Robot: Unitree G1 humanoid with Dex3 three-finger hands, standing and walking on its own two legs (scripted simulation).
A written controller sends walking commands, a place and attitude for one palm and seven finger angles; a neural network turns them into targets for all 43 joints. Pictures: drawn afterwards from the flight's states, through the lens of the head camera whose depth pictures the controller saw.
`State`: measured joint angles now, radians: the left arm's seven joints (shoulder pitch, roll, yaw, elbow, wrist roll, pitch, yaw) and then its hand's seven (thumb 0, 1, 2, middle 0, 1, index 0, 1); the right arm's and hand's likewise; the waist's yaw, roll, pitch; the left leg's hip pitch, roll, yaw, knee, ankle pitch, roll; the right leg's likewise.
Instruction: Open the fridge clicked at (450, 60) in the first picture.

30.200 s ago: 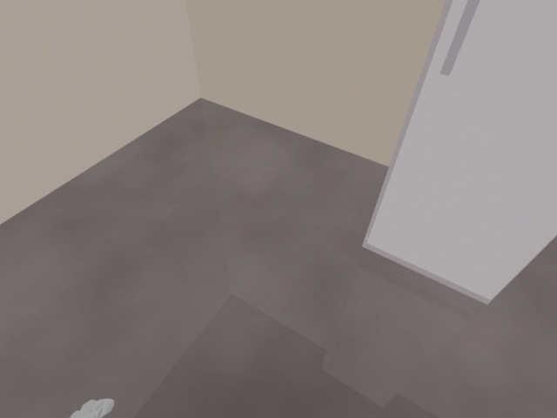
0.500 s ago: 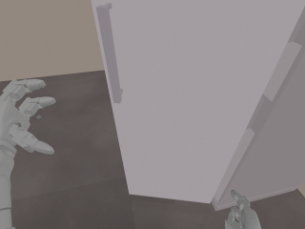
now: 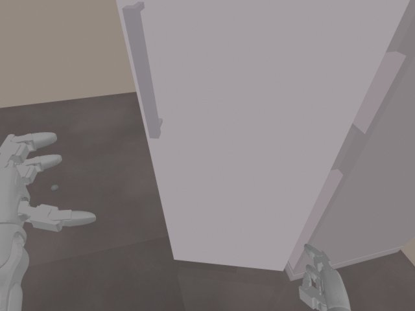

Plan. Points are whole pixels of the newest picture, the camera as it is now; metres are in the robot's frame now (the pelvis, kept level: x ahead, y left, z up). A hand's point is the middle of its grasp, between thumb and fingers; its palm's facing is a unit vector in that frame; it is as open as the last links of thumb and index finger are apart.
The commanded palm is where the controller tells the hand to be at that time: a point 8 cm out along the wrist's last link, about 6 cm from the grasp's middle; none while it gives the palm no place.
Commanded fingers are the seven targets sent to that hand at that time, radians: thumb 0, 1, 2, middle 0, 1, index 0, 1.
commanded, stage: draw the hand back to the body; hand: left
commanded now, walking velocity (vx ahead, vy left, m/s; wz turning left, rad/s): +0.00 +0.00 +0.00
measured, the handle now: (148, 78) +0.48 +0.19 +0.24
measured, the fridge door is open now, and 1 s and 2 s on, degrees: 70 70 70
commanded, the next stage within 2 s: step back with the hand held close in 0.92 s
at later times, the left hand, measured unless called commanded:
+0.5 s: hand (58, 198) +0.22 +0.27 +0.17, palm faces +0.43 -0.83 -0.36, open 9.2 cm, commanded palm +0.16 +0.31 +0.18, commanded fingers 0.00 0.86 0.88 -0.20 -0.32 -0.20 -0.32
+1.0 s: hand (55, 198) +0.22 +0.28 +0.16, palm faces +0.45 -0.82 -0.35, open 7.4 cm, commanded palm +0.17 +0.31 +0.18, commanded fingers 0.00 0.90 0.90 -0.20 -0.30 -0.20 -0.30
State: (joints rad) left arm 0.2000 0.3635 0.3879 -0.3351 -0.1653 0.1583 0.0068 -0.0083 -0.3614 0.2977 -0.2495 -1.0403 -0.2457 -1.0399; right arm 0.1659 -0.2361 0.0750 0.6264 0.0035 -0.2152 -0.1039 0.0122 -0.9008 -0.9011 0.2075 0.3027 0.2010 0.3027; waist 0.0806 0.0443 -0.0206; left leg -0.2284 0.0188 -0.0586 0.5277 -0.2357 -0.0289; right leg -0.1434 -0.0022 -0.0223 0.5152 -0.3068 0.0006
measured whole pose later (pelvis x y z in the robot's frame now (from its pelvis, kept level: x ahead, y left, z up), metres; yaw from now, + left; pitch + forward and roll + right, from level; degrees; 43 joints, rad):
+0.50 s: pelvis +0.02 +0.01 +0.01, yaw -2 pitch -5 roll +0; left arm 0.42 0.34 0.35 -0.34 -0.08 -0.09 0.09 0.01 0.51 0.72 -0.23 -0.53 -0.22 -0.53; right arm 0.21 -0.22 0.02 0.67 -0.02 -0.17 -0.12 0.01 -0.90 -0.90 0.21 0.30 0.20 0.30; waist 0.06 0.04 0.00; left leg -0.13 0.02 -0.01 0.45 -0.23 -0.02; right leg -0.06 -0.01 0.02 0.43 -0.28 0.01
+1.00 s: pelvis +0.02 +0.01 +0.01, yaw -2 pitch -5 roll +0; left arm 0.41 0.34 0.35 -0.34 -0.07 -0.04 0.09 0.02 0.89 0.90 -0.21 -0.31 -0.21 -0.31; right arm 0.19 -0.20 0.04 0.65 -0.02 -0.13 -0.10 0.01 -0.90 -0.90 0.21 0.30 0.20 0.30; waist 0.08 0.04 0.01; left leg -0.11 0.01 -0.01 0.43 -0.23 -0.01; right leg -0.04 -0.02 0.02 0.41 -0.28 0.02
